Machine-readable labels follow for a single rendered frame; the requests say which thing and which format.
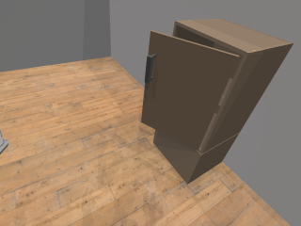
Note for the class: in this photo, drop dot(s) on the handle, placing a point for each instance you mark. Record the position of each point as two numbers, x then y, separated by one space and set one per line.
148 71

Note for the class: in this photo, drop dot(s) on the cupboard door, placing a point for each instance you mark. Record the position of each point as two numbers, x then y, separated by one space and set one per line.
188 82

